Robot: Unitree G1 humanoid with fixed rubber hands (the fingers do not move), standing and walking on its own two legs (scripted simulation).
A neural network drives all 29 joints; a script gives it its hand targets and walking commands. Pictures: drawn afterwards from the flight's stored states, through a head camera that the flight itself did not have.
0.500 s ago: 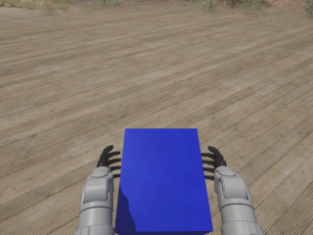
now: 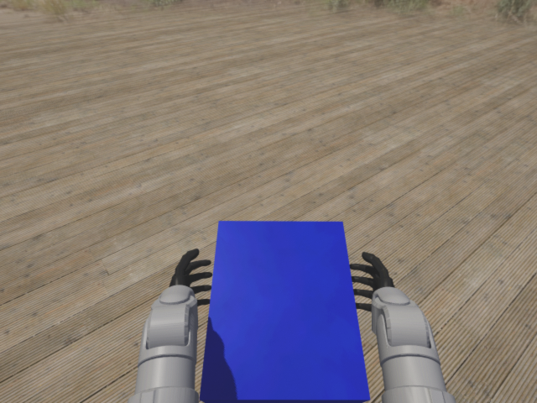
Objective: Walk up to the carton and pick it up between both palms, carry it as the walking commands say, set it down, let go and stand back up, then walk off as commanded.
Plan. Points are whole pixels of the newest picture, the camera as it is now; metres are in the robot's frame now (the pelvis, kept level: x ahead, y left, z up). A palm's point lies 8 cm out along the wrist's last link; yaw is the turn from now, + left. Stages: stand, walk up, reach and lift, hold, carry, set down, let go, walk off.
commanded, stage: reach and lift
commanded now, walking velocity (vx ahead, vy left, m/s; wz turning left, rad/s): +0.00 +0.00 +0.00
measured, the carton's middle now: (280, 312) +0.32 +0.01 -0.04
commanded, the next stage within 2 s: hold in 0.72 s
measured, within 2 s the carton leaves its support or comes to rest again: neither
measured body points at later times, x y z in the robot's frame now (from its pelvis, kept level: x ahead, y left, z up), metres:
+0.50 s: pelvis +0.00 +0.01 +0.00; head -0.04 +0.02 +0.45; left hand +0.31 +0.16 +0.04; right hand +0.30 -0.15 +0.04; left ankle +0.04 +0.13 -0.75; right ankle -0.01 -0.12 -0.75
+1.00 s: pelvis -0.01 +0.00 +0.00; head -0.05 +0.01 +0.45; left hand +0.29 +0.16 +0.04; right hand +0.28 -0.15 +0.04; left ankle +0.04 +0.13 -0.75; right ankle -0.01 -0.12 -0.75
